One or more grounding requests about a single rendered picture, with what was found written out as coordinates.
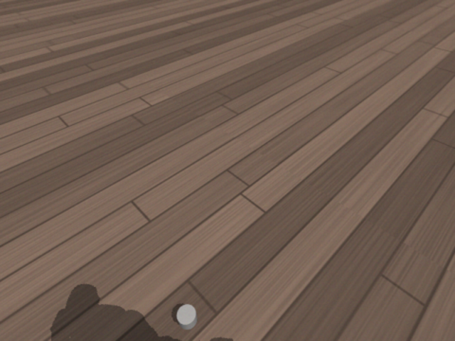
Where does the tin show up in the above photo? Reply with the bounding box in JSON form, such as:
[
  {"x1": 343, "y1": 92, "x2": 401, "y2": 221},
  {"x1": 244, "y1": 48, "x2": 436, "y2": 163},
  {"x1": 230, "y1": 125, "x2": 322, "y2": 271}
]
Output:
[{"x1": 177, "y1": 304, "x2": 197, "y2": 330}]

